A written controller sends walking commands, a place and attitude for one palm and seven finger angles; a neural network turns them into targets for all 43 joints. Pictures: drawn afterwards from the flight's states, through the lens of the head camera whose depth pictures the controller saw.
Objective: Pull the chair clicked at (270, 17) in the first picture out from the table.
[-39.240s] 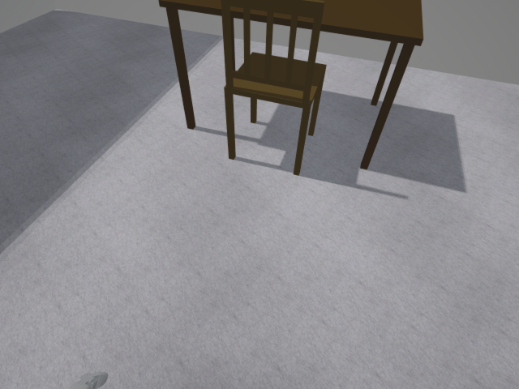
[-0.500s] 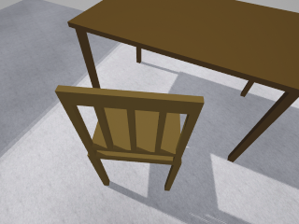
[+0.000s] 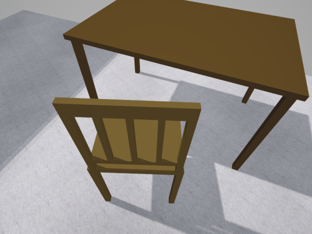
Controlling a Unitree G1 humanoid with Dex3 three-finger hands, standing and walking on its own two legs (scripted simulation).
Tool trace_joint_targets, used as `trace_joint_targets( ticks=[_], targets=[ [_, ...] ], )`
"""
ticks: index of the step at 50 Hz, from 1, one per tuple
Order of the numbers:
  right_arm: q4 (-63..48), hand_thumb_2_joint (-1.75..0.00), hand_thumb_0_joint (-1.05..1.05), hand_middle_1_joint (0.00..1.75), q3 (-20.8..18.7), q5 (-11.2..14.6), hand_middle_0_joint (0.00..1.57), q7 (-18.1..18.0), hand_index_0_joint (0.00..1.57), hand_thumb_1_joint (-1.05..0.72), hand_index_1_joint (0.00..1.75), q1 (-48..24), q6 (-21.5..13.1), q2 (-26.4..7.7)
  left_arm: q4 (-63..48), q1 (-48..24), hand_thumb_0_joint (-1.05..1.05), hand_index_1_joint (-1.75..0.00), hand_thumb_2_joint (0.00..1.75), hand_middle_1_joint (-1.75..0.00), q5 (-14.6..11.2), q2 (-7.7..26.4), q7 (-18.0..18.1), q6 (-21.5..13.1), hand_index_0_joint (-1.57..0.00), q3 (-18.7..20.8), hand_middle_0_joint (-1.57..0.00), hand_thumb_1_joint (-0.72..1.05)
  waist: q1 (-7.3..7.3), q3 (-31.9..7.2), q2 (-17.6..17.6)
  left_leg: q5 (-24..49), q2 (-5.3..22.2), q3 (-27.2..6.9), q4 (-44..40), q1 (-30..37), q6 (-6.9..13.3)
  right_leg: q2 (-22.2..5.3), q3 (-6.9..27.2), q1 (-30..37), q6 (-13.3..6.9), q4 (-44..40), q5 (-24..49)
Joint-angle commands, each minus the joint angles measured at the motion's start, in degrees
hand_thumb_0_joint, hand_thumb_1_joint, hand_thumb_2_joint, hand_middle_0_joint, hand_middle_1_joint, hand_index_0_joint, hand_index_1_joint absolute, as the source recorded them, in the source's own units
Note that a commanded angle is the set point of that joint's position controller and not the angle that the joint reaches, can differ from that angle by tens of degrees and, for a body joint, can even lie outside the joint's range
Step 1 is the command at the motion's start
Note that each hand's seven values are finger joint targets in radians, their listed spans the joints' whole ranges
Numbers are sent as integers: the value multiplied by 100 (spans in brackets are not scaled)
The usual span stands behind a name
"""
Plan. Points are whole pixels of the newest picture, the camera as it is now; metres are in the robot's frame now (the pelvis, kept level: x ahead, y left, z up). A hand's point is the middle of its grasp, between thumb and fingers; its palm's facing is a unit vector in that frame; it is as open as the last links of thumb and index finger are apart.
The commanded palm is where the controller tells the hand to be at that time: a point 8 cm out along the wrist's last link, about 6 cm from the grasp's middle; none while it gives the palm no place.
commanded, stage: come to a stop and stand still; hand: left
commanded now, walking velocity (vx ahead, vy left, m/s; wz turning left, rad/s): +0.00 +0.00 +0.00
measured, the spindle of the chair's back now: (132, 141) +0.42 +0.12 -0.09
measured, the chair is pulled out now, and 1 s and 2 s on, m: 0.29 0.29 0.29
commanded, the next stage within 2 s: look again from close up in 0.22 s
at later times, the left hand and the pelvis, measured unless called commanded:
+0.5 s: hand out of the picture -0.01 +0.19 -0.18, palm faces +0.01 -0.98 -0.21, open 7.4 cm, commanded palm none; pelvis +0.00 +0.02 -0.01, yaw +1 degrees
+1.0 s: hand out of the picture +0.05 +0.19 -0.17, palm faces +0.00 -0.98 -0.21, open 7.3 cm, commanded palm none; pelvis +0.02 +0.01 +0.00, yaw +0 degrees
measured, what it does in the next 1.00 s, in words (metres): stands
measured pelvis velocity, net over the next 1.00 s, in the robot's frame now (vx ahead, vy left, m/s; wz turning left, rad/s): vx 0.02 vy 0.01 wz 0.00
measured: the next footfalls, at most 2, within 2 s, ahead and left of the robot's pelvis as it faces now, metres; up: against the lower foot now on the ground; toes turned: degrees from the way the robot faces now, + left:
none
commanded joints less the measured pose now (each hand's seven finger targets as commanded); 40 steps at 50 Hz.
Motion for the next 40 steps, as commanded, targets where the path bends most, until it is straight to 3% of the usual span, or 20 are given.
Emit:
trace_joint_targets(
  ticks=[1,2,8,15,16,17,18,19,20,22,23,26,29,32,33,40],
  targets=[
    [-196,-90,0,30,-64,-41,20,37,20,-90,30,329,-73,-513,-172,461,0,-30,90,-30,-12,528,4,-16,-20,92,-20,90,14,79,170,222,591,-687,-674,-74,125,-426,412,-363,-208,-671,338],
    [-195,-90,0,30,-62,-41,20,46,20,-90,30,371,-78,-509,-184,431,0,-30,90,-30,-4,547,-2,-23,-20,91,-20,90,-8,113,52,161,575,-676,-689,-102,118,-424,420,-372,-207,-706,290],
    [-130,-90,0,30,-19,-35,20,57,20,-90,30,511,-130,-497,-137,506,0,-30,90,-30,-14,526,-26,-59,-20,69,-20,90,-9,50,145,89,578,-695,-813,-95,154,-390,374,-298,-203,-758,321],
    [28,-90,0,30,13,-12,20,38,20,-90,30,699,-190,-440,42,722,0,-30,90,-30,-25,439,-5,-122,-20,17,-20,90,-30,-154,141,685,584,-600,-658,181,138,-433,365,-216,-194,-711,849],
    [-363,-90,0,30,-28,8,20,56,20,-90,30,255,-230,-814,219,829,0,-30,90,-30,21,540,178,-197,-20,-21,-20,90,1,60,476,1149,742,-426,293,-300,-25,-560,305,-267,-165,-648,1209],
    [-490,-90,0,30,2,-65,20,98,20,-90,30,496,-181,-544,-95,610,0,-30,90,-30,-39,747,120,-216,-20,14,-20,90,-146,-234,624,-108,431,-538,46,-349,-43,-557,502,-368,-314,-552,-227],
    [-495,-90,0,30,-21,-129,20,120,20,-90,30,400,-156,-609,-187,488,0,-30,90,-30,-30,811,40,-205,-20,44,-20,90,-118,-194,1033,-351,373,-589,-107,-341,20,-476,466,-560,-380,-446,-432],
    [-534,-90,0,30,-44,-128,20,98,20,-90,30,600,-165,-650,-172,526,0,-30,90,-30,-17,704,25,-192,-20,48,-20,90,-195,-255,822,-673,506,-765,-198,-596,88,-324,270,-511,-342,-285,-624],
    [-586,-90,0,30,-53,-116,20,97,20,-90,30,575,-162,-672,-174,604,0,-30,90,-30,-6,584,7,-167,-20,18,-20,90,-141,-163,726,-819,547,-864,-318,-742,129,-242,181,-545,-313,-187,-548],
    [-619,-90,0,30,-53,-78,20,88,20,-90,30,584,-189,-651,-132,694,0,-30,90,-30,-9,432,2,-195,-20,-32,-20,90,-114,-68,308,-502,577,-916,-339,-725,191,-205,186,-521,-280,-157,-169],
    [-618,-90,0,30,-38,-86,20,80,20,-90,30,605,-211,-623,-128,667,0,-30,90,-30,-3,403,-13,-197,-20,-38,-20,90,-112,2,354,-345,569,-925,-364,-719,209,-212,228,-575,-297,-199,-100],
    [-556,-90,0,30,-29,-58,20,70,20,-90,30,716,-259,-637,-109,704,0,-30,90,-30,-18,396,10,-227,-20,-41,-20,90,-140,-169,-114,373,529,-809,-153,-381,202,-275,303,-496,-260,-173,349],
    [-491,-90,0,30,-9,-64,20,55,20,-90,30,711,-285,-663,-118,716,0,-30,90,-30,-28,405,17,-207,-20,-42,-20,90,-119,-99,46,800,553,-778,-190,-248,210,-281,277,-483,-242,-136,564],
    [-458,-90,0,30,1,-56,20,48,20,-90,30,635,-277,-692,-119,714,0,-30,90,-30,-31,465,21,-191,-20,-35,-20,90,-102,-40,-8,902,530,-706,-208,-181,194,-312,299,-445,-214,-183,731],
    [-435,-90,0,30,5,-61,20,46,20,-90,30,585,-285,-680,-128,707,0,-30,90,-30,-37,474,11,-183,-20,-32,-20,90,-85,-29,149,980,518,-705,-244,-162,201,-313,294,-440,-227,-187,792],
    [-379,-90,0,30,1,-65,20,25,20,-90,30,428,-288,-718,-180,654,0,-30,90,-30,-41,581,15,-174,-20,-8,-20,90,-62,-183,131,1406,523,-602,-168,114,156,-368,352,-307,-211,-241,1271]
  ],
)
